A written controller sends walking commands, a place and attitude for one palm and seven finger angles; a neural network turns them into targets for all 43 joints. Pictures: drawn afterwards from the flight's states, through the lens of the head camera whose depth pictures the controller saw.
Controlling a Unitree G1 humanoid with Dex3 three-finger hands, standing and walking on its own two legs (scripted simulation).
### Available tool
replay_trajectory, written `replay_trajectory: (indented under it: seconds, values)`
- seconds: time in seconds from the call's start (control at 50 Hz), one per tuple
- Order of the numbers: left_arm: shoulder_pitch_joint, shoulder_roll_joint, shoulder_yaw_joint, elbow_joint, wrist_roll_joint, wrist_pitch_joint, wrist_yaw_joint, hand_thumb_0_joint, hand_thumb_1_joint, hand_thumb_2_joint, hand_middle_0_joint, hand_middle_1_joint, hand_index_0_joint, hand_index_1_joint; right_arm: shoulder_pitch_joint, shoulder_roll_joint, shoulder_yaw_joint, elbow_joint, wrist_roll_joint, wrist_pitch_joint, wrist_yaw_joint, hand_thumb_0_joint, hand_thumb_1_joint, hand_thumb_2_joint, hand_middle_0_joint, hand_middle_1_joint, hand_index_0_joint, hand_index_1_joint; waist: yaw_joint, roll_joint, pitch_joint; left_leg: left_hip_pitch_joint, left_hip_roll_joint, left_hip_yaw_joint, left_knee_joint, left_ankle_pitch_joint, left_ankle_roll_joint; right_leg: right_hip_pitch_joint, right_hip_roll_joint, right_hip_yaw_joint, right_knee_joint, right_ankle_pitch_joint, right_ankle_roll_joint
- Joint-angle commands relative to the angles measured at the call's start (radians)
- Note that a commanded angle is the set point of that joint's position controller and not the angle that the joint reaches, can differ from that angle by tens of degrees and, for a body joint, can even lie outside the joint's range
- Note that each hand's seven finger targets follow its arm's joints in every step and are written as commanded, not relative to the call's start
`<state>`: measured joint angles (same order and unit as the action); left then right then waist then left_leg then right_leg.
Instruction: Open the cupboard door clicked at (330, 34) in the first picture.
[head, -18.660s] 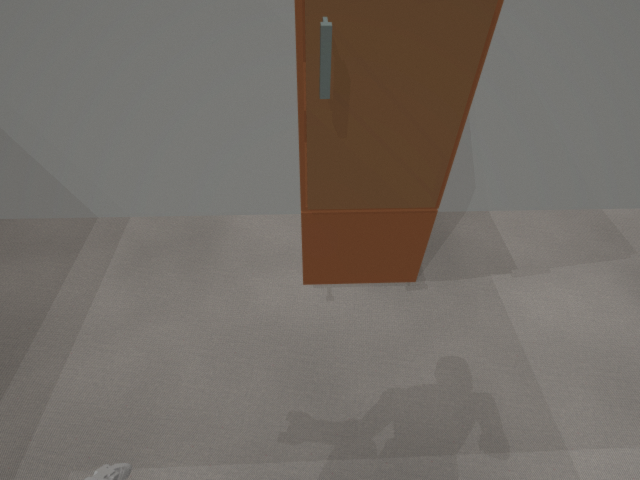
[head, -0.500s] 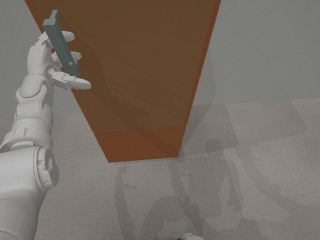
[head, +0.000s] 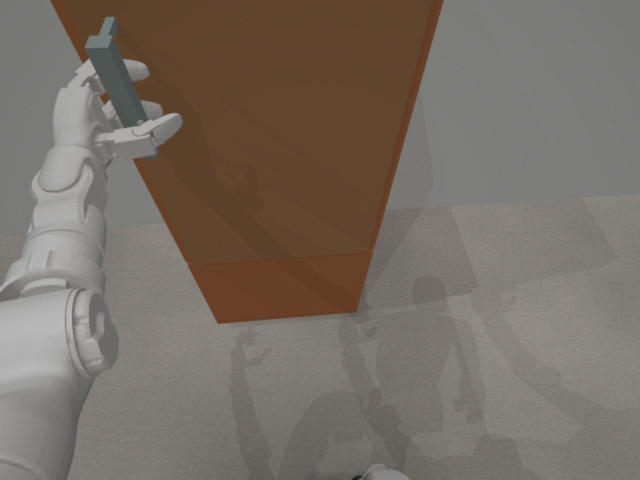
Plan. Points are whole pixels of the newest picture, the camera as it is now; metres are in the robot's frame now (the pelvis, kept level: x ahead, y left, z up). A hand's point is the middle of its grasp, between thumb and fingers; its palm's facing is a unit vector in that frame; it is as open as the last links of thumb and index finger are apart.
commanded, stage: close the thumb around the handle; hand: left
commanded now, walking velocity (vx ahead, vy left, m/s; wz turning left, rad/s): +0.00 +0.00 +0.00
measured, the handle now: (130, 93) +0.56 +0.20 +0.15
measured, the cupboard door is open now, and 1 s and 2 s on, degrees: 0 21 38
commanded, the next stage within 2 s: pull the door open along its arc in 0.28 s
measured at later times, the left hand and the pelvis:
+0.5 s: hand (142, 124) +0.51 +0.18 +0.15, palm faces +0.01 -1.00 -0.01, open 5.9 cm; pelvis +0.00 +0.00 +0.00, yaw -1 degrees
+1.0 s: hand (172, 206) +0.38 +0.13 +0.15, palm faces +0.16 -0.98 +0.09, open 6.3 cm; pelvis +0.01 +0.00 +0.01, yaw -1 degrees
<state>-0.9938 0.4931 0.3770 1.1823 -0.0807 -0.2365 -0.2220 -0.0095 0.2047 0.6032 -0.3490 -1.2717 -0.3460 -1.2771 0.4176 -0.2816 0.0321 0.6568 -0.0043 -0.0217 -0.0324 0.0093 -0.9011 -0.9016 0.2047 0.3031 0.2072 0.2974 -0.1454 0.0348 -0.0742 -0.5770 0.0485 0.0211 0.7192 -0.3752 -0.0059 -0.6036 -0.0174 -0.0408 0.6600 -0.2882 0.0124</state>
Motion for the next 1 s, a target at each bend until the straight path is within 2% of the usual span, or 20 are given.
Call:
replay_trajectory:
  seconds: [0.0,0.04,0.06,0.12,0.18,0.22,0.24,0.3,0.38,0.46,0.54,0.66,0.76,0.8,0.82,0.86,0.9,0.92,0.94,0.98]
  values:
    - [-0.486,0.255,0.031,-0.244,-0.02,-0.07,-0.005,0.0,0.732,0.828,-0.388,-1.332,-0.388,-1.332,0.13,-0.16,-0.066,-0.065,0.003,-0.022,-0.011,0.0,-0.9,-0.9,0.2,0.3,0.2,0.3,-0.003,0.051,-0.417,0.202,-0.03,-0.026,-0.063,0.366,0.027,0.218,0.046,0.007,-0.031,0.367,-0.028]
    - [-0.497,0.254,0.03,-0.255,-0.027,-0.076,-0.008,0.0,0.844,0.876,-0.396,-1.344,-0.396,-1.344,0.129,-0.16,-0.066,-0.065,0.004,-0.02,-0.01,0.0,-0.9,-0.9,0.2,0.3,0.2,0.3,-0.006,0.052,-0.423,0.203,-0.031,-0.025,-0.062,0.369,0.028,0.227,0.048,0.008,-0.03,0.376,-0.027]
    - [-0.462,0.256,0.038,-0.223,-0.027,-0.07,-0.008,0.0,0.9,0.9,-0.4,-1.35,-0.4,-1.35,0.129,-0.161,-0.066,-0.067,0.004,-0.019,-0.01,0.0,-0.9,-0.9,0.2,0.3,0.2,0.3,0.0,0.021,-0.411,0.183,-0.032,-0.022,-0.064,0.351,0.03,0.235,0.048,0.009,-0.034,0.369,-0.027]
    - [-0.491,0.237,0.014,-0.236,-0.024,-0.064,-0.01,0.0,0.9,0.9,-0.4,-1.35,-0.4,-1.35,0.126,-0.161,-0.064,-0.07,0.005,-0.016,-0.012,0.0,-0.9,-0.9,0.2,0.3,0.2,0.3,-0.013,0.041,-0.388,0.176,-0.034,-0.019,-0.066,0.342,0.033,0.224,0.047,0.009,-0.036,0.369,-0.026]
    - [-0.467,0.313,0.069,-0.209,-0.017,-0.056,-0.004,0.0,0.9,0.9,-0.4,-1.35,-0.4,-1.35,0.132,-0.167,-0.064,-0.069,0.004,-0.013,-0.014,0.0,-0.9,-0.9,0.2,0.3,0.2,0.3,0.0,0.018,-0.397,0.147,-0.034,-0.017,-0.069,0.317,0.034,0.247,0.045,0.014,-0.038,0.361,-0.024]
    - [-0.481,0.312,0.062,-0.219,-0.011,-0.061,-0.005,0.0,0.9,0.9,-0.4,-1.35,-0.4,-1.35,0.131,-0.164,-0.062,-0.074,0.004,-0.012,-0.017,0.0,-0.9,-0.9,0.2,0.3,0.2,0.3,-0.002,0.032,-0.393,0.149,-0.037,-0.019,-0.069,0.319,0.035,0.243,0.044,0.012,-0.034,0.36,-0.027]
    - [-0.492,0.289,0.036,-0.25,-0.006,-0.066,-0.007,0.0,0.9,0.9,-0.4,-1.35,-0.4,-1.35,0.125,-0.159,-0.063,-0.077,0.004,-0.013,-0.014,0.0,-0.9,-0.9,0.2,0.3,0.2,0.3,-0.004,0.084,-0.407,0.173,-0.036,-0.018,-0.067,0.343,0.031,0.23,0.043,0.013,-0.032,0.37,-0.026]
    - [-0.449,0.293,0.055,-0.223,-0.017,-0.061,-0.007,0.0,0.9,0.9,-0.4,-1.35,-0.4,-1.35,0.125,-0.162,-0.063,-0.08,0.005,-0.011,-0.012,0.0,-0.9,-0.9,0.2,0.3,0.2,0.3,0.004,0.043,-0.407,0.161,-0.034,-0.015,-0.066,0.33,0.031,0.243,0.046,0.014,-0.036,0.365,-0.026]
    - [-0.484,0.257,0.023,-0.216,-0.018,-0.058,-0.006,0.0,0.9,0.9,-0.4,-1.35,-0.4,-1.35,0.127,-0.162,-0.062,-0.076,0.004,-0.012,-0.013,0.0,-0.9,-0.9,0.2,0.3,0.2,0.3,-0.014,0.034,-0.376,0.157,-0.032,-0.02,-0.071,0.304,0.032,0.215,0.047,0.009,-0.041,0.336,-0.025]
    - [-0.374,0.236,0.029,-0.235,-0.027,-0.056,-0.011,0.0,0.9,0.9,-0.4,-1.35,-0.4,-1.35,0.115,-0.158,-0.064,-0.094,0.006,-0.012,-0.01,0.0,-0.9,-0.9,0.2,0.3,0.2,0.3,0.022,0.051,-0.409,0.178,-0.033,-0.013,-0.072,0.342,0.029,0.239,0.046,0.007,-0.032,0.36,-0.03]
    - [-0.273,0.217,0.046,-0.334,-0.062,-0.048,-0.016,0.0,0.9,0.9,-0.4,-1.35,-0.4,-1.35,0.093,-0.157,-0.069,-0.12,0.011,-0.012,-0.006,0.0,-0.9,-0.9,0.2,0.3,0.2,0.3,0.05,0.004,-0.447,0.188,-0.03,-0.003,-0.081,0.375,0.031,0.307,0.049,0.006,-0.034,0.41,-0.03]
    - [-0.031,0.142,0.018,-0.551,-0.093,-0.002,-0.01,0.0,0.9,0.9,-0.4,-1.35,-0.4,-1.35,0.021,-0.142,-0.073,-0.17,0.03,-0.011,0.003,0.0,-0.9,-0.9,0.2,0.3,0.2,0.3,0.106,0.039,-0.408,0.223,-0.026,0.012,-0.11,0.455,0.029,0.363,0.046,0.001,-0.043,0.458,-0.036]
    - [0.243,0.033,-0.019,-0.801,-0.131,0.058,0.012,0.0,0.9,0.9,-0.4,-1.35,-0.4,-1.35,-0.059,-0.118,-0.073,-0.212,0.044,-0.023,0.013,0.0,-0.9,-0.9,0.2,0.3,0.2,0.3,0.148,-0.01,-0.374,0.257,-0.023,0.025,-0.14,0.51,0.029,0.438,0.04,-0.006,-0.06,0.514,-0.034]
    - [0.286,-0.018,-0.056,-0.886,-0.136,0.092,0.027,0.0,0.9,0.9,-0.4,-1.35,-0.4,-1.35,-0.096,-0.112,-0.07,-0.219,0.05,-0.026,0.013,0.0,-0.9,-0.9,0.2,0.3,0.2,0.3,0.142,-0.022,-0.321,0.269,-0.022,0.024,-0.157,0.486,0.025,0.428,0.039,-0.015,-0.074,0.494,-0.032]
    - [0.272,-0.024,0.019,-0.981,-0.163,0.11,0.124,0.0,0.9,0.9,-0.4,-1.35,-0.4,-1.35,-0.134,-0.089,-0.068,-0.226,0.05,-0.034,0.014,0.0,-0.9,-0.9,0.2,0.3,0.2,0.3,0.191,-0.002,-0.307,0.259,-0.028,0.018,-0.162,0.489,0.018,0.431,0.039,-0.023,-0.087,0.461,-0.031]
    - [0.377,-0.183,-0.048,-1.057,-0.16,0.161,0.253,0.0,0.9,0.9,-0.4,-1.35,-0.4,-1.35,-0.182,-0.065,-0.064,-0.218,0.046,-0.051,0.028,0.0,-0.9,-0.9,0.2,0.3,0.2,0.3,0.19,-0.008,-0.248,0.272,-0.027,0.019,-0.184,0.447,0.003,0.41,0.039,-0.037,-0.106,0.411,-0.028]
    - [0.475,-0.252,-0.1,-1.175,-0.13,0.187,0.343,0.0,0.9,0.9,-0.4,-1.35,-0.4,-1.35,-0.215,-0.058,-0.063,-0.217,0.037,-0.058,0.036,0.0,-0.9,-0.9,0.2,0.3,0.2,0.3,0.195,-0.033,-0.245,0.296,-0.023,0.019,-0.195,0.45,-0.002,0.427,0.035,-0.041,-0.107,0.407,-0.029]
    - [0.505,-0.278,-0.134,-1.207,-0.11,0.199,0.387,0.0,0.9,0.9,-0.4,-1.35,-0.4,-1.35,-0.229,-0.057,-0.062,-0.214,0.032,-0.055,0.036,0.0,-0.9,-0.9,0.2,0.3,0.2,0.3,0.188,-0.102,-0.235,0.3,-0.02,0.015,-0.197,0.433,0.002,0.436,0.032,-0.043,-0.116,0.392,-0.025]
    - [0.509,-0.318,-0.175,-1.254,-0.085,0.219,0.428,0.0,0.9,0.9,-0.4,-1.35,-0.4,-1.35,-0.254,-0.049,-0.06,-0.213,0.029,-0.05,0.036,0.0,-0.9,-0.9,0.2,0.3,0.2,0.3,0.187,-0.056,-0.224,0.311,-0.02,0.019,-0.203,0.422,0.0,0.432,0.026,-0.037,-0.116,0.385,-0.025]
    - [0.536,-0.385,-0.248,-1.373,-0.029,0.257,0.511,0.0,0.9,0.9,-0.4,-1.35,-0.4,-1.35,-0.285,-0.032,-0.057,-0.218,0.012,-0.043,0.038,0.0,-0.9,-0.9,0.2,0.3,0.2,0.3,0.193,-0.038,-0.246,0.343,-0.022,0.018,-0.205,0.438,-0.003,0.452,0.019,-0.035,-0.114,0.385,-0.028]
